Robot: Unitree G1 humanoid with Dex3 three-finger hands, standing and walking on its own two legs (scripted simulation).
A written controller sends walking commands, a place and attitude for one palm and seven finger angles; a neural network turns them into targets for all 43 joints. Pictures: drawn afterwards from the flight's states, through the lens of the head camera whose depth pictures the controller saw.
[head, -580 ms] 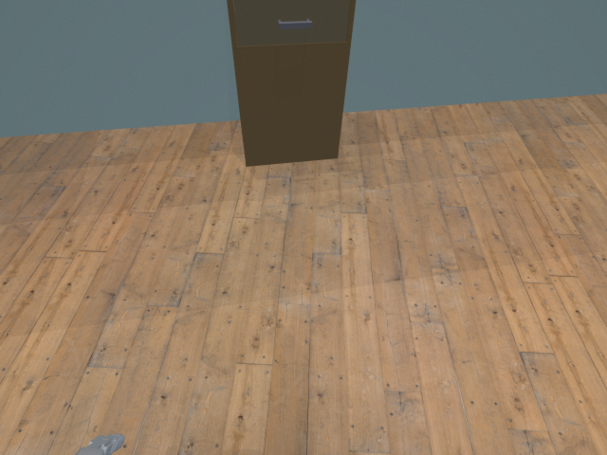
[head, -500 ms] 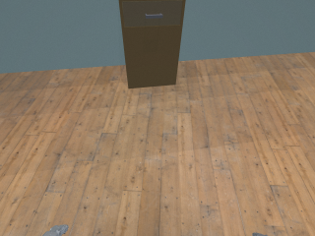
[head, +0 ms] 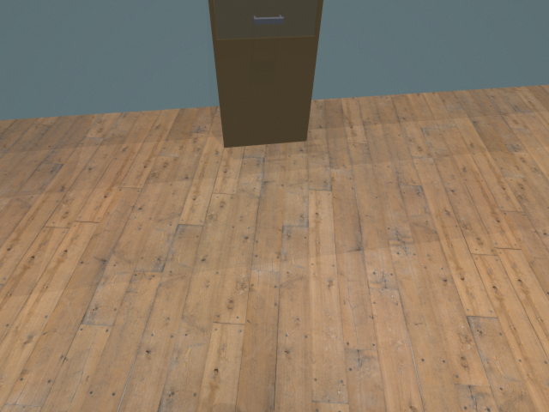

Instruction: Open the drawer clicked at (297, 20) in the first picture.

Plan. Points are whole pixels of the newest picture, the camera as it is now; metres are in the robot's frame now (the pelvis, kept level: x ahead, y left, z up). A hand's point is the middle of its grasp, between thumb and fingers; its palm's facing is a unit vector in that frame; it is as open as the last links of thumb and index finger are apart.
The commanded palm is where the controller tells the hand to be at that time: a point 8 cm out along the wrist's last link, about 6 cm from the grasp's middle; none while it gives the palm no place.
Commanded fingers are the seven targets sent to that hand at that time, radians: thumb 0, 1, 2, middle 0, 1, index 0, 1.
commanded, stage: stand and wait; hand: left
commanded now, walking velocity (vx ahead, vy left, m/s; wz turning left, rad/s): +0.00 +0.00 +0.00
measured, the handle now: (268, 18) +1.66 +0.12 -0.06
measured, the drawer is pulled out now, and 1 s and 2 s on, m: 0.00 0.00 0.00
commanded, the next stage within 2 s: look at it before walking up in 0.24 s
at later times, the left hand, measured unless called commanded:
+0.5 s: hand out of the picture +0.07 +0.24 -0.15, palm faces -0.03 -0.95 -0.32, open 7.4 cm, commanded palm none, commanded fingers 0.00 0.90 0.90 -0.20 -0.30 -0.20 -0.30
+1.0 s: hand out of the picture +0.07 +0.24 -0.16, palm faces -0.03 -0.95 -0.32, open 7.4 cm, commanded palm none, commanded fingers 0.00 0.90 0.90 -0.20 -0.30 -0.20 -0.30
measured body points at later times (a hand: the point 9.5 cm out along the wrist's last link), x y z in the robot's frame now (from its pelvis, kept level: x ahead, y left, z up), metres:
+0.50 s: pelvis -0.01 -0.01 +0.00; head -0.01 +0.00 +0.45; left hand +0.08 +0.29 -0.13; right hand +0.07 -0.30 -0.13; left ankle +0.00 +0.12 -0.74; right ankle +0.00 -0.12 -0.74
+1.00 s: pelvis +0.00 +0.00 +0.00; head +0.01 +0.00 +0.45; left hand +0.08 +0.29 -0.13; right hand +0.08 -0.30 -0.13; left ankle +0.00 +0.12 -0.74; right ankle +0.00 -0.12 -0.74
